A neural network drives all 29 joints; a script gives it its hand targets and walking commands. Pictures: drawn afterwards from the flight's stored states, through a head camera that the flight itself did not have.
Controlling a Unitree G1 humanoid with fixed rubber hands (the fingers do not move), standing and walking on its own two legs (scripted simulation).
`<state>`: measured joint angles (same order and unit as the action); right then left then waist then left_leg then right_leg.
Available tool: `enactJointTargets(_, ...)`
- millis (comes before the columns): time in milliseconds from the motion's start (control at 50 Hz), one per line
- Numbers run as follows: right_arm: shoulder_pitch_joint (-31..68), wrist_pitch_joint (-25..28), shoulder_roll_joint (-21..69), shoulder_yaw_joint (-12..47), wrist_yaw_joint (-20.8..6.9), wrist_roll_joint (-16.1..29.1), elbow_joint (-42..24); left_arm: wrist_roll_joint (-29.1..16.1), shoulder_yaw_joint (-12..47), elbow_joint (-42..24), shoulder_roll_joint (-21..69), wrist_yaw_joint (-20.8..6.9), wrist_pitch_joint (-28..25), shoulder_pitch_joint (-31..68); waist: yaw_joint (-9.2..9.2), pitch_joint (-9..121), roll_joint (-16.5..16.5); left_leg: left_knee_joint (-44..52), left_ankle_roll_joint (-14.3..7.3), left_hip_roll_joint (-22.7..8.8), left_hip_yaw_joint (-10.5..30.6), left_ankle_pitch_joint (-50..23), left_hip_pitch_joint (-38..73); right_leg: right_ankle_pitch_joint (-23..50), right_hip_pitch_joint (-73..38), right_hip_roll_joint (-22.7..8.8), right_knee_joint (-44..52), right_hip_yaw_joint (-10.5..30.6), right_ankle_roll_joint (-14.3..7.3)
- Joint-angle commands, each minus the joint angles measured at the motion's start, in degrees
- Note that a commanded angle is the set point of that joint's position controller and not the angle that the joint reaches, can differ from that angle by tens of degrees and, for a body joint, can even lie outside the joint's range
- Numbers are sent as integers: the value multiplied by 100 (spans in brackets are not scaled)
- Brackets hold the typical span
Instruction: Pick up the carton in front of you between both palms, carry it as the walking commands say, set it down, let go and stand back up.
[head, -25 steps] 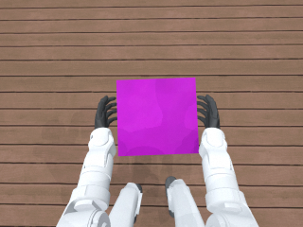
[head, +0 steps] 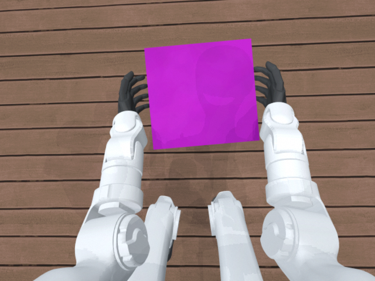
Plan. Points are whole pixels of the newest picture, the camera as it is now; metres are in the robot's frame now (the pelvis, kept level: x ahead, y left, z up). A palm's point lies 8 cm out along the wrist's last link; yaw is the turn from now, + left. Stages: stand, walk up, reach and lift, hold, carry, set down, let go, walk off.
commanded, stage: set down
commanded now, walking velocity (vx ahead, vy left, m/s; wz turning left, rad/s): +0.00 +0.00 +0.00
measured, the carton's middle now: (199, 104) +0.50 -0.03 -0.21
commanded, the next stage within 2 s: none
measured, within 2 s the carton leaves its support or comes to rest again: rests again in 1.08 s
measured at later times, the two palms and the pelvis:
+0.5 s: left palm (151, 114) +0.49 +0.10 -0.25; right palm (259, 106) +0.50 -0.19 -0.26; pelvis -0.02 +0.00 -0.12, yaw +3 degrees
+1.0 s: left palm (153, 110) +0.53 +0.11 -0.34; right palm (249, 101) +0.54 -0.18 -0.34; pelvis -0.01 +0.00 -0.18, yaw +4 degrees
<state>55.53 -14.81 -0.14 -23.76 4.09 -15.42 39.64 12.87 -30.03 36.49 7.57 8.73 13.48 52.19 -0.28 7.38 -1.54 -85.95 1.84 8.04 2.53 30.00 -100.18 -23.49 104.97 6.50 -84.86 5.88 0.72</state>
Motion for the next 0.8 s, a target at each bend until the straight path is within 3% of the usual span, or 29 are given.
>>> enactJointTargets(0, 3011, 223, 5180, 3062, -1386, 818, 347, -859, 3434, -102, 4530, -1465, -325, 4079, -34, 6080, 561, 93, 141, 299, -406, -1669, 1132, 2396, -4114, 127, -175, -436, 120)
enactJointTargets(120, 3054, 218, 4817, 2925, -1275, 857, 562, -1116, 3654, -55, 4505, -1418, -299, 4312, -253, 5993, 280, -458, 214, 328, -496, -1605, 659, 2324, -3622, 140, -616, -482, 76)
enactJointTargets(220, 3591, 228, 4605, 2997, -1288, 1043, 487, -1231, 3676, -70, 4336, -1337, -313, 4664, -238, 5959, 189, -911, 224, 328, -602, -1573, 324, 2284, -3331, 135, -1031, -488, 55)
enactJointTargets(340, 4421, 232, 4286, 3259, -1263, 1398, 370, -1370, 3598, -235, 3852, -1111, -380, 5344, -85, 6143, 461, -1412, 153, 333, -687, -1465, 152, 2245, -3387, 92, -1516, -457, 114)
enactJointTargets(420, 4841, 174, 3994, 3122, -1275, 1378, 666, -1294, 3249, 65, 3499, -1086, -324, 5713, -14, 5602, 718, -1651, 102, 317, -747, -991, -116, 1653, -3074, 58, -1714, -509, 143)
enactJointTargets(540, 5284, 102, 3602, 2637, -1379, 1162, 1240, -1318, 2843, 407, 3290, -1194, -226, 6356, -101, 4850, 744, -2031, 75, 274, -761, -480, -465, 911, -2400, 23, -2042, -609, 91)
enactJointTargets(640, 5588, 151, 3318, 2373, -1441, 1204, 1449, -1480, 2860, 504, 3142, -1246, -218, 6771, -307, 4568, 460, -2364, 96, 222, -728, -496, -440, 928, -1937, -28, -2416, -671, -3)
enactJointTargets(700, 5807, 268, 3266, 2383, -1574, 1507, 1206, -1613, 3165, 354, 3354, -1209, -260, 6864, -465, 4490, -108, -2552, 89, 201, -718, -969, -115, 1362, -1652, -10, -2661, -643, -121)
enactJointTargets(740, 6040, 343, 3196, 2567, -1593, 1788, 970, -1839, 3579, 45, 3556, -1148, -302, 6996, -479, 5168, -516, -2687, 130, 186, -711, -1607, 362, 1974, -2029, -46, -2862, -590, -178)
enactJointTargets(780, 5681, 348, 2939, 2515, -1504, 1718, 1193, -1794, 3746, 183, 3639, -1010, -294, 6730, -597, 5434, -836, -2739, 222, 213, -738, -1858, 586, 2264, -2260, -82, -2978, -583, -185)
